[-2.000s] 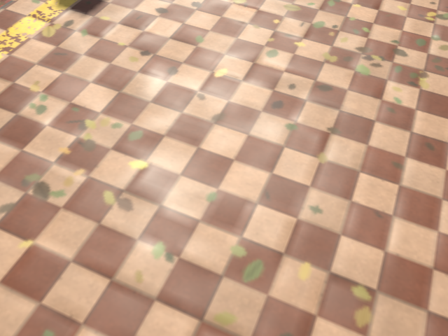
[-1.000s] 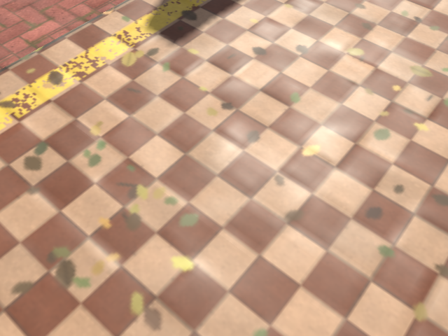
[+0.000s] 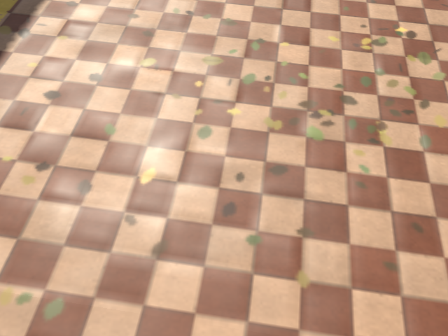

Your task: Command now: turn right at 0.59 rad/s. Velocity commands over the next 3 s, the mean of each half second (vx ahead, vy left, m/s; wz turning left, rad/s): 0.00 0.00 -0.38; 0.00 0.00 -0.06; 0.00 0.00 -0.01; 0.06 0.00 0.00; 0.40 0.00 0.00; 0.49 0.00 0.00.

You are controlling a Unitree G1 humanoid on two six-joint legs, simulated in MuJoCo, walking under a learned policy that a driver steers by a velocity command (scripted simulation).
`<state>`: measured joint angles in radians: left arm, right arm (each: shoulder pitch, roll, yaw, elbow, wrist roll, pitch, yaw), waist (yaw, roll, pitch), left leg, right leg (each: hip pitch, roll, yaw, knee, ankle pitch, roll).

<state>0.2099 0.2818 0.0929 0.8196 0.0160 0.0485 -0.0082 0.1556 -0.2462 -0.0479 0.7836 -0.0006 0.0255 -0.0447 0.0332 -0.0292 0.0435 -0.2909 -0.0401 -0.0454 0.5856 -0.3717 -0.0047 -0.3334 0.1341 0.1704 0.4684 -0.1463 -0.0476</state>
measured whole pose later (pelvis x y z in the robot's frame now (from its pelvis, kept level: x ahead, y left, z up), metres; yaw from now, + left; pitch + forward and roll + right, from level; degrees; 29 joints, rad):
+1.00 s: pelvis -0.03 +0.01 +0.01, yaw -11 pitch -2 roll +0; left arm 0.20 0.24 0.01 1.07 0.01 0.01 0.03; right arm 0.25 -0.21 -0.01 1.03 -0.01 0.00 -0.02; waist 0.00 0.00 0.04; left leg -0.13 0.01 0.00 0.39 -0.22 0.00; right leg -0.13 0.04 0.04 0.37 -0.20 -0.02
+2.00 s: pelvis -0.01 +0.01 +0.00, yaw -11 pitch +0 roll +0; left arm 0.34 0.16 0.00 1.15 0.04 0.00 0.02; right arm 0.37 -0.17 -0.02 1.13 -0.02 0.01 -0.03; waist -0.01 0.00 -0.02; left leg -0.16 -0.03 0.00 0.46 -0.33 0.06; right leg -0.24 0.01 0.00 0.62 -0.42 -0.05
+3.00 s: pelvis +0.47 -0.08 +0.00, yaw -11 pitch +1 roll +1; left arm 0.01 0.17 0.03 0.91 0.02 -0.04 -0.03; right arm 0.50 -0.14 -0.01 1.09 -0.02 -0.10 -0.01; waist -0.07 -0.02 0.06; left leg 0.12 -0.09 0.08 0.18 -0.31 0.09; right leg -0.59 -0.05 -0.09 0.62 -0.02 -0.06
